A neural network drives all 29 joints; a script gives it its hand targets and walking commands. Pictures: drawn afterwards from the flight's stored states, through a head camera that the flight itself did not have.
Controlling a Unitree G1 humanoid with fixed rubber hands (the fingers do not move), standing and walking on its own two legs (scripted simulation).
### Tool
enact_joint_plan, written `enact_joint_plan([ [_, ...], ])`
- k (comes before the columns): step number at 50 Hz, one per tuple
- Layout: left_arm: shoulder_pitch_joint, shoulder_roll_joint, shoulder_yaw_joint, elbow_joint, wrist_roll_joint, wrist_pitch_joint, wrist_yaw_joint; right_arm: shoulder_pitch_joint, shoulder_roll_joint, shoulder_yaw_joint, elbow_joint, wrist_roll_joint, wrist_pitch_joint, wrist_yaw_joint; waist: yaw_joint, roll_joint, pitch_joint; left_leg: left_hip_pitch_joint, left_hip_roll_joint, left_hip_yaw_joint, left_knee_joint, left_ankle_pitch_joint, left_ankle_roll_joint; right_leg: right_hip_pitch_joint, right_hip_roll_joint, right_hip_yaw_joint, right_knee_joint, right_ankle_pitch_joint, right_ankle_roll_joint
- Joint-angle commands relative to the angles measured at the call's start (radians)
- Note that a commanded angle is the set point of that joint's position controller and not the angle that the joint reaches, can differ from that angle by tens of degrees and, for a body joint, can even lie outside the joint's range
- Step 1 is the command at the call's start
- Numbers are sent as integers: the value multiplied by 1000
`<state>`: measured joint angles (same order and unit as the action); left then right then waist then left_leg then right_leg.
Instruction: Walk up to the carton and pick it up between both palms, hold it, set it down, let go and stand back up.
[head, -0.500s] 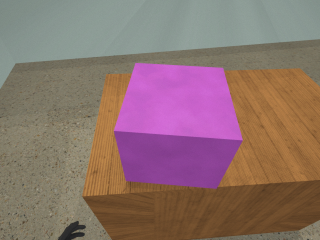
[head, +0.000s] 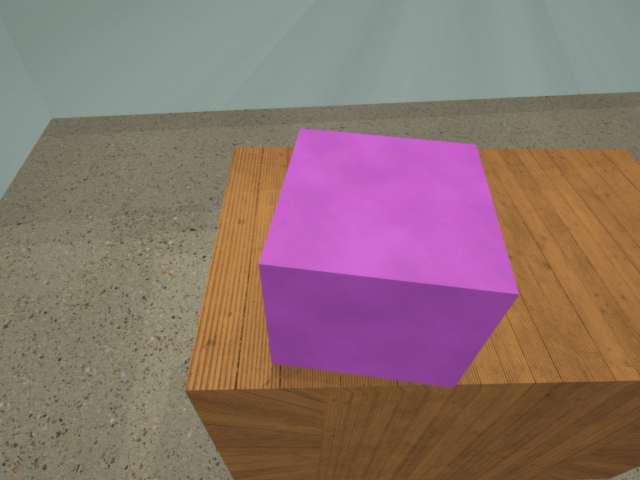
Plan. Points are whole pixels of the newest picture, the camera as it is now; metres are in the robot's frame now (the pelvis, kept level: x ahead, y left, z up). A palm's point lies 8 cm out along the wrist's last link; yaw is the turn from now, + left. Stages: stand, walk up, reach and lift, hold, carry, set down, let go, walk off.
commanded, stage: stand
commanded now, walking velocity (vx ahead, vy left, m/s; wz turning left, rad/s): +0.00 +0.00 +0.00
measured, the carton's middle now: (374, 253) +0.45 -0.07 +0.03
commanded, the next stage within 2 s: none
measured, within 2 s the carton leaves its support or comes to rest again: neither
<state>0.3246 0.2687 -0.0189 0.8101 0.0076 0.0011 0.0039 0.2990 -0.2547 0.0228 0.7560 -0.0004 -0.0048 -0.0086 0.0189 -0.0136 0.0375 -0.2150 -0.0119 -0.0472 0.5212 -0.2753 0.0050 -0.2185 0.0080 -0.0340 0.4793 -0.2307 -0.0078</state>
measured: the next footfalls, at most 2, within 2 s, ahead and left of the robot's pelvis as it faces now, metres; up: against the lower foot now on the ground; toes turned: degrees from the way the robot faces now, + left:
none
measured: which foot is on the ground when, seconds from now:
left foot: down 0.00-1.00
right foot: down 0.00-1.00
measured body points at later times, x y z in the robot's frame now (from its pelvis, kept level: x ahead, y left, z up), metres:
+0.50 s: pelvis +0.00 +0.02 +0.00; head +0.01 +0.03 +0.45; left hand +0.04 +0.28 -0.14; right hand +0.06 -0.24 -0.12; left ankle +0.00 +0.12 -0.74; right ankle +0.02 -0.12 -0.74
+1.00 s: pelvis +0.01 +0.02 +0.01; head +0.01 +0.03 +0.45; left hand +0.02 +0.27 -0.15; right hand +0.05 -0.24 -0.13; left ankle +0.00 +0.12 -0.74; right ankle +0.02 -0.12 -0.74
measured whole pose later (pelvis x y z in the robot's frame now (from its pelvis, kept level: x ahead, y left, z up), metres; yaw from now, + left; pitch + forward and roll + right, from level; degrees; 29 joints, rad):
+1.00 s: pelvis +0.01 +0.02 +0.01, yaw -1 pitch -2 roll +0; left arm 0.33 0.24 -0.02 0.98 0.01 0.00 0.03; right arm 0.31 -0.23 0.01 0.91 0.01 -0.01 -0.03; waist 0.01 -0.02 0.03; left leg -0.16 -0.05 -0.03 0.43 -0.24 0.03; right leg -0.19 -0.03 0.00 0.42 -0.21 0.03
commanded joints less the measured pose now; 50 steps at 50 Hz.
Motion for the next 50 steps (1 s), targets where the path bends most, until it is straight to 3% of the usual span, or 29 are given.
enact_joint_plan([
  [1, 20, 128, 39, -65, 0, -22, 9, 17, -147, -50, -70, 1, -23, -10, -6, 18, -7, -60, 91, -97, -116, 82, 25, 35, -102, 121, -86, 55, -13],
  [50, 66, 88, 28, 132, -2, -16, 36, 48, -107, -51, 106, 6, -20, -28, -10, 13, 20, -19, 86, -89, -199, 112, 18, 55, -112, 115, -114, 94, 7],
])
